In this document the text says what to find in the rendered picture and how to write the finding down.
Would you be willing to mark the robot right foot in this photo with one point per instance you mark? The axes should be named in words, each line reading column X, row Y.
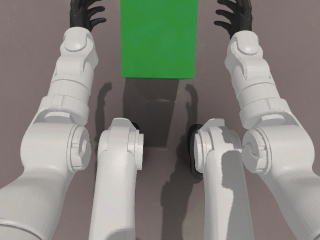
column 190, row 147

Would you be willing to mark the robot right hand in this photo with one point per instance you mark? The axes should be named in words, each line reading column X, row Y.
column 241, row 18

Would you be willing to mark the carton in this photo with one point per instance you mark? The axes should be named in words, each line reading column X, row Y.
column 158, row 39

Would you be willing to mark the robot right thigh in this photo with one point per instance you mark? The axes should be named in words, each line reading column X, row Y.
column 227, row 208

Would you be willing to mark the robot left hand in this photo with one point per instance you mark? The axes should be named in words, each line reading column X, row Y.
column 80, row 15

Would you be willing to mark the robot right upper arm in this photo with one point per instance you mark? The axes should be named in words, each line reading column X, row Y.
column 283, row 155

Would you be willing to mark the robot left forearm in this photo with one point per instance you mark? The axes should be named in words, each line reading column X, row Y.
column 71, row 83

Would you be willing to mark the robot right forearm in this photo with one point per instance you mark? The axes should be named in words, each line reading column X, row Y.
column 253, row 84

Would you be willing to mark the robot left upper arm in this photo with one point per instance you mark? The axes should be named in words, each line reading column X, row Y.
column 31, row 205

